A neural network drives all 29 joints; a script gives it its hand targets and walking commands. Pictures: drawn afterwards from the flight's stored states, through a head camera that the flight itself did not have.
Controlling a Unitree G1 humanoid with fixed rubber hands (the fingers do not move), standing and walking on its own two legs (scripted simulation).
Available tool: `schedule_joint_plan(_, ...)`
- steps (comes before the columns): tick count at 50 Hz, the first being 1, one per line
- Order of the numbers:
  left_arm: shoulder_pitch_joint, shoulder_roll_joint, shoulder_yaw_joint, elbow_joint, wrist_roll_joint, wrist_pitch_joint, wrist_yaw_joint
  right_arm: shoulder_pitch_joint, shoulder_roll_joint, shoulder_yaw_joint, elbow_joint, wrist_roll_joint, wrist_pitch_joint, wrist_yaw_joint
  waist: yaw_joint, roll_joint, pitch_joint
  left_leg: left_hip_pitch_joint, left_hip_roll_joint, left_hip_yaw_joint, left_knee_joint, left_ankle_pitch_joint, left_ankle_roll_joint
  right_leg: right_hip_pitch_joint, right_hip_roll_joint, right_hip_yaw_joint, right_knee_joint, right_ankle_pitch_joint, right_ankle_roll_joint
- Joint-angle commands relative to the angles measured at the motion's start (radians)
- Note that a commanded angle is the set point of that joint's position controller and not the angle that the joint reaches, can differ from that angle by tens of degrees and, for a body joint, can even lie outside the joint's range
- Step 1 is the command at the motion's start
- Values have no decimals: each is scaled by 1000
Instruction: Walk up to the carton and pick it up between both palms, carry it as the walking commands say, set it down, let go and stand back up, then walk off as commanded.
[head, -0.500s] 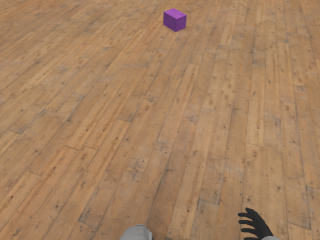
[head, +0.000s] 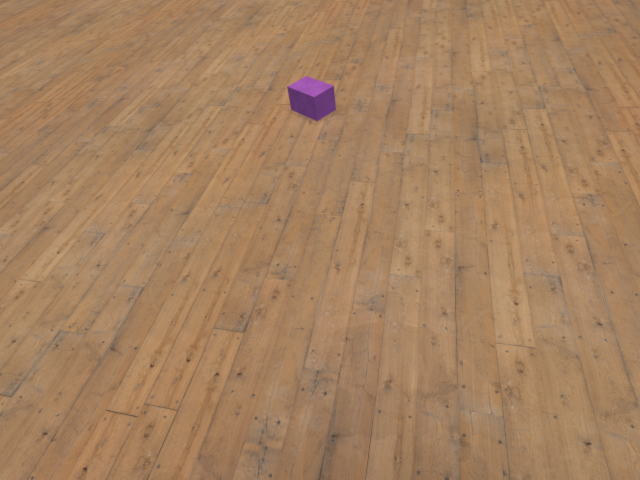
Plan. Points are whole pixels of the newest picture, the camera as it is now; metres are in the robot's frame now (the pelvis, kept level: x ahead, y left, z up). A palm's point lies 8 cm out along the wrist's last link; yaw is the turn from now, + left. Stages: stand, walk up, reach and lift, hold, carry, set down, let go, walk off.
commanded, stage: walk up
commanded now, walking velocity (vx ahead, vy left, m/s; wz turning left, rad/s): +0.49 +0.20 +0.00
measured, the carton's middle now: (311, 98) +2.33 +0.14 -0.69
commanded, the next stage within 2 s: none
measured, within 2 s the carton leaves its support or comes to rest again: neither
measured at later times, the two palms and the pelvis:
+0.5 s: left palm (135, 474) +0.18 +0.32 -0.15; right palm (434, 372) +0.30 -0.14 -0.14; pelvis +0.20 +0.08 +0.00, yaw +2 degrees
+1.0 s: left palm (180, 343) +0.37 +0.29 -0.11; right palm (434, 255) +0.54 -0.19 -0.13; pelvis +0.42 +0.05 +0.01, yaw +1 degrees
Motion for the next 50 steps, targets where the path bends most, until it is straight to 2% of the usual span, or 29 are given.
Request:
schedule_joint_plan(1,103,171,49,-16,-4,-19,7,-58,-31,-5,-107,-4,-3,19,37,-195,82,-212,84,-51,-30,93,-16,90,-302,307,-417,-13,-61)
schedule_joint_plan(3,117,149,44,14,-2,-24,5,-103,-16,-2,-120,-4,0,19,41,-185,56,-183,77,-36,-155,149,-23,91,-277,231,-408,59,-56)
schedule_joint_plan(4,138,166,56,11,-1,-22,3,-136,-3,13,-129,-1,8,27,61,-262,69,-184,59,10,-230,146,-29,113,-246,188,-396,79,-47)
schedule_joint_plan(8,177,177,55,58,4,-15,10,-269,13,17,-171,2,3,28,93,-171,107,-149,60,35,-426,163,-22,136,-278,185,-420,122,-67)
schedule_joint_plan(12,219,184,52,80,6,-9,11,-328,11,16,-174,10,-6,33,96,-188,148,-47,42,87,-556,131,-20,104,-282,156,-414,145,-58)
schedule_joint_plan(14,202,139,32,87,5,-6,5,-264,8,10,-159,4,-13,35,64,-247,106,134,31,91,-595,97,7,15,-220,112,-357,85,-51)
schedule_joint_plan(15,149,139,32,65,-10,-5,3,-117,-53,-5,-115,-6,-26,23,-15,-211,8,312,27,96,-597,111,25,-13,-141,36,-180,93,-30)
schedule_joint_plan(16,187,94,17,46,-17,-5,1,73,-150,-32,-61,-21,-47,3,-97,58,-131,590,97,-11,-696,26,73,-174,-52,-31,172,56,-5)
schedule_joint_plan(17,129,51,10,-11,-23,-17,4,245,-275,-59,-24,-36,-61,-22,-149,259,-249,743,424,-411,-781,-96,148,-378,2,8,532,-324,36)
schedule_joint_plan(18,157,91,21,-40,-6,-20,3,226,-325,-66,-41,-16,-57,-41,-143,269,-287,735,458,-611,-913,-304,213,-482,19,112,675,-292,7)
schedule_joint_plan(19,56,131,35,-26,-1,-20,0,169,-254,-49,-43,-3,-50,-43,-129,182,-164,591,407,-506,-915,-313,211,-500,-44,149,743,-201,0)
schedule_joint_plan(20,92,95,25,-1,1,-16,-3,51,-175,-32,-62,-1,-50,-38,-65,168,-73,450,358,-406,-932,-308,189,-476,-57,140,741,-133,12)
schedule_joint_plan(22,148,74,15,49,-8,-5,-15,-87,-85,-22,-108,-1,-64,-38,1,145,-26,279,291,-227,-948,-161,168,-359,-68,123,650,-46,37)
schedule_joint_plan(26,54,41,9,31,0,24,-22,-36,-63,-23,-78,6,-74,-45,12,130,44,204,272,-142,-964,17,170,-257,-88,99,382,-49,66)
schedule_joint_plan(27,51,69,16,13,-1,23,-24,-54,-84,-24,-92,8,-72,-45,25,27,38,149,262,-123,-964,-10,163,-195,-87,97,293,-37,69)
schedule_joint_plan(31,32,56,20,-13,-7,26,-28,-88,-107,-29,-76,1,-56,-26,35,103,51,83,261,-103,-960,-83,171,-41,-48,51,127,-34,62)
schedule_joint_plan(32,63,99,34,-6,-3,22,-30,-148,-139,-38,-96,12,-51,-25,88,97,39,10,244,-105,-919,-183,146,60,-66,76,126,22,52)
schedule_joint_plan(33,90,87,35,9,-9,24,-26,-142,-129,-37,-97,2,-45,-21,91,30,40,-64,216,-85,-886,-222,141,147,-23,30,52,38,67)
schedule_joint_plan(34,183,110,43,20,-9,13,-13,-172,-105,-26,-103,9,-47,-19,145,-29,16,-110,173,-67,-759,-215,107,274,-38,74,-15,54,52)
schedule_joint_plan(35,328,181,62,74,-1,4,-5,-183,-57,-13,-117,13,-50,-10,211,-276,-16,-208,43,73,-427,-202,46,403,-160,250,-204,-124,13)
schedule_joint_plan(36,397,292,80,81,6,3,7,-195,-15,2,-188,22,-54,-13,242,-578,-44,-346,-33,87,-104,-255,36,452,-384,611,-420,-348,-67)
schedule_joint_plan(37,367,300,69,69,3,1,11,-190,-42,-3,-163,14,-51,-18,207,-380,-25,-373,14,-17,-22,-217,29,399,-435,695,-451,-381,-122)
schedule_joint_plan(39,174,232,45,10,0,0,4,-173,-73,-13,-134,11,-50,-11,119,-159,46,-347,80,-42,40,-81,18,254,-369,548,-444,-288,-113)
schedule_joint_plan(40,151,178,32,4,9,-4,4,-186,-51,-13,-143,13,-46,-9,105,-113,73,-319,95,-42,11,-37,8,217,-355,482,-447,-220,-114)
schedule_joint_plan(41,127,155,33,6,2,-15,2,-135,-32,-13,-122,8,-41,-6,76,-103,62,-246,96,-49,-46,28,-1,154,-326,429,-449,-143,-101)
schedule_joint_plan(43,100,155,36,17,-8,-28,1,-132,-31,-13,-129,10,-18,2,59,-184,54,-198,89,-35,-94,103,-6,137,-264,325,-448,-40,-70)
schedule_joint_plan(46,219,171,43,62,-7,-40,10,-192,-25,-14,-142,4,-2,1,96,-69,76,-255,94,-24,-168,126,-33,216,-335,318,-432,256,-80)
schedule_joint_plan(48,236,171,53,68,-5,-40,7,-213,-18,-5,-146,3,2,8,100,-156,87,-283,85,-1,-256,155,-33,295,-290,234,-384,402,-58)
schedule_joint_plan(50,218,152,48,87,-1,-38,5,-300,8,1,-168,9,3,17,106,-225,102,-217,68,22,-358,210,-21,220,-236,186,-415,274,-51)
